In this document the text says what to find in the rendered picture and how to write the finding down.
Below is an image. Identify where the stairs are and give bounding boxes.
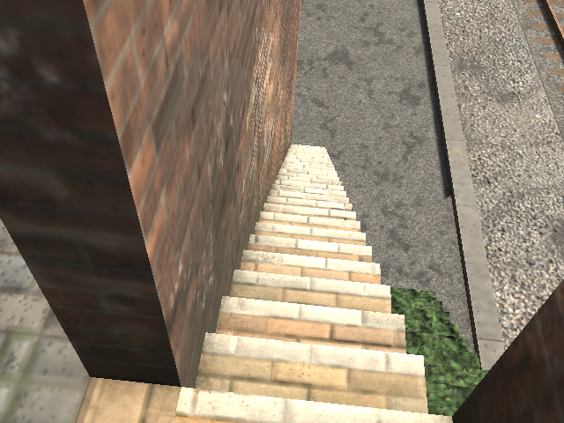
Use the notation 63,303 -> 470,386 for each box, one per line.
195,144 -> 428,414

